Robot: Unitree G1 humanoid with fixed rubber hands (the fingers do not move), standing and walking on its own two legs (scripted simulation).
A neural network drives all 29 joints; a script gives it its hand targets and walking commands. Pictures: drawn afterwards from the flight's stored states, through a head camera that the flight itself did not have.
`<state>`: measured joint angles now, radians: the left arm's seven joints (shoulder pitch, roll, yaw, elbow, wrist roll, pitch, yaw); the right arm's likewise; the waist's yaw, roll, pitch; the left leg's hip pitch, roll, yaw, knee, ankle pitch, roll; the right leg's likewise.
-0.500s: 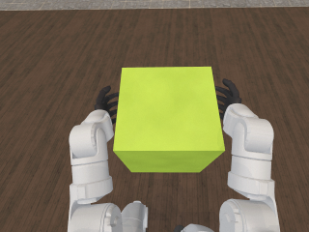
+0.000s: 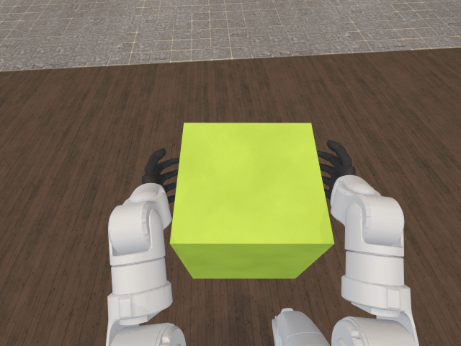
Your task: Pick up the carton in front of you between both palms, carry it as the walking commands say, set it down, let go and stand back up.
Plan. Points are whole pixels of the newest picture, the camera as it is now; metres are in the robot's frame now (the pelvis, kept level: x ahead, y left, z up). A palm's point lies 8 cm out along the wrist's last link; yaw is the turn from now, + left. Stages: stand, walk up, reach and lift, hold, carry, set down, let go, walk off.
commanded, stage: carry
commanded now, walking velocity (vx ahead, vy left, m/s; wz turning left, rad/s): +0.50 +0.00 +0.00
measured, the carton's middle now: (245, 209) +0.33 -0.02 +0.01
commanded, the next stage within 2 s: none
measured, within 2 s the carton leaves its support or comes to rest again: neither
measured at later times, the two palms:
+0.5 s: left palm (164, 92) +0.64 +0.14 +0.05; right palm (286, 76) +0.67 -0.16 +0.05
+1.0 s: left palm (173, 36) +0.98 +0.15 +0.01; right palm (266, 31) +0.97 -0.15 +0.01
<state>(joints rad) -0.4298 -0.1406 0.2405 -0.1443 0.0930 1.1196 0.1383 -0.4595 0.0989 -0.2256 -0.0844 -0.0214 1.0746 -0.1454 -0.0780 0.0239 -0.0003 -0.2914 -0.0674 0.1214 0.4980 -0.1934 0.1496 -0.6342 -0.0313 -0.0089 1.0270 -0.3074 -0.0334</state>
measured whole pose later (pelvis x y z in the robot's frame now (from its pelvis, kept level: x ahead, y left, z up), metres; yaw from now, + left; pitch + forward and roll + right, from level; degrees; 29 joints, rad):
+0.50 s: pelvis +0.33 -0.04 -0.04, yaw +3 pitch +5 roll +1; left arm -0.44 -0.09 0.21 -0.09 0.02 1.09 0.16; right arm -0.44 0.13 -0.24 -0.12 -0.08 1.08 -0.13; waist 0.07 -0.01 -0.02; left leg -0.65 0.04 0.00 1.04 -0.31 0.04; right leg -0.31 0.07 -0.13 0.51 -0.19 -0.14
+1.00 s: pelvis +0.65 +0.01 -0.07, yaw +0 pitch +5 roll -1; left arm -0.41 -0.13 0.23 -0.10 0.08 1.09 0.15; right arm -0.43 0.10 -0.22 -0.06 -0.02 1.05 -0.14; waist -0.06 0.02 -0.03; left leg -0.32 -0.07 0.12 0.52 -0.18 0.15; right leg -0.63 -0.03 0.00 1.08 -0.34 -0.03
